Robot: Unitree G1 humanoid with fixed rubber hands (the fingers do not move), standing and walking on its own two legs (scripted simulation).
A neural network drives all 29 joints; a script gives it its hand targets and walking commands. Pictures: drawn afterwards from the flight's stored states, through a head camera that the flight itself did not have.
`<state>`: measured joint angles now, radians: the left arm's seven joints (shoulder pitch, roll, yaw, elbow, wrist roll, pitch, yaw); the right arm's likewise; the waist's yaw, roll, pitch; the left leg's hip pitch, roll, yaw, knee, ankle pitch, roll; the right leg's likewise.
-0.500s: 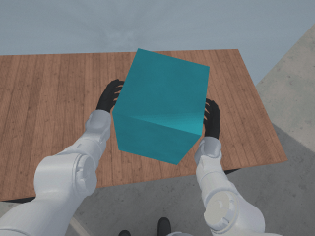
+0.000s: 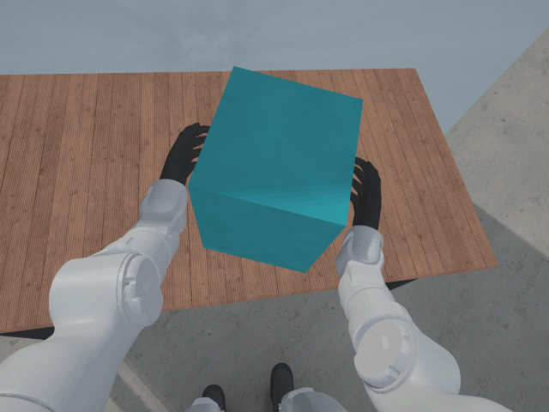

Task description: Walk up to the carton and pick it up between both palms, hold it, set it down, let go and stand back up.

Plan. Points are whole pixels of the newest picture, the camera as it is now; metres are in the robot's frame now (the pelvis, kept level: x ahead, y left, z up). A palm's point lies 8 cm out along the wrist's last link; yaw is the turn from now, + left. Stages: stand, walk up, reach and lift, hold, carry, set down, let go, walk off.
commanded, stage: set down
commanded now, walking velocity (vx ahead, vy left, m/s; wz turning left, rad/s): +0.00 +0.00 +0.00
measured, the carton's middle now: (273, 182) +0.46 -0.05 -0.05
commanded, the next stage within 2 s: none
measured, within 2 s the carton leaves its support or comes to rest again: neither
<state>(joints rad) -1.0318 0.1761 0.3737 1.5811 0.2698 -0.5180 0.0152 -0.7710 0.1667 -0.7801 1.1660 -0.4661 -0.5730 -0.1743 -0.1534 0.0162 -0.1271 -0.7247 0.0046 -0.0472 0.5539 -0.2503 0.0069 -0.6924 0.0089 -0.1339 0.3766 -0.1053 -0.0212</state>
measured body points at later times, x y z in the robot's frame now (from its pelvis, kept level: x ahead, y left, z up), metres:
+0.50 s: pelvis +0.00 +0.00 -0.01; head +0.13 +0.02 +0.42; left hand +0.47 +0.10 -0.01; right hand +0.39 -0.19 -0.01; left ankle -0.02 +0.10 -0.73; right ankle +0.02 -0.11 -0.73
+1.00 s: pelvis -0.02 +0.02 -0.01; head +0.12 +0.04 +0.41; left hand +0.47 +0.10 -0.01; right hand +0.39 -0.18 -0.01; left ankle -0.02 +0.10 -0.73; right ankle +0.02 -0.11 -0.73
